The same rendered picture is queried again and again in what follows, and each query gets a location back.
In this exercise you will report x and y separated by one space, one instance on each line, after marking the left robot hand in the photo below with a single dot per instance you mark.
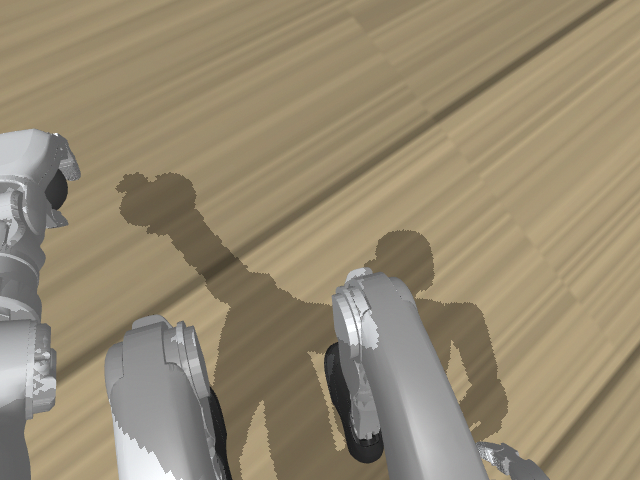
36 156

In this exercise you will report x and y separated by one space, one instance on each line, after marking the right robot hand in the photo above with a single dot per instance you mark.
509 462

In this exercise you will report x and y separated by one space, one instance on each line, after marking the left robot foot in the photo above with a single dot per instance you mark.
220 435

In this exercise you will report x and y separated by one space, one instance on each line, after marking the right robot foot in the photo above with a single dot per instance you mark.
363 450

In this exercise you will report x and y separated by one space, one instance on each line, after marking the ball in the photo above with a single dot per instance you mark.
57 190

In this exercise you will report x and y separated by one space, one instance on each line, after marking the left robot arm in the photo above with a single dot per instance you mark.
27 363

